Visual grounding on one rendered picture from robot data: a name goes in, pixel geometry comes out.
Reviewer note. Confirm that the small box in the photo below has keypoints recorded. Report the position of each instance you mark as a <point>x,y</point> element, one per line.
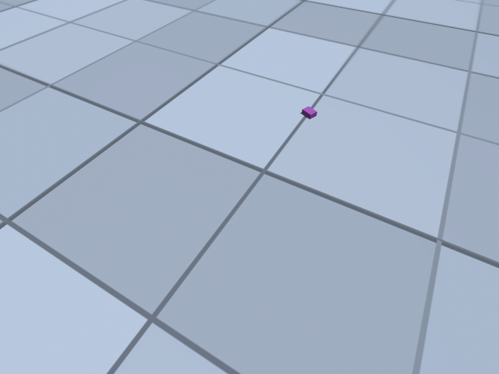
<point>309,112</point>

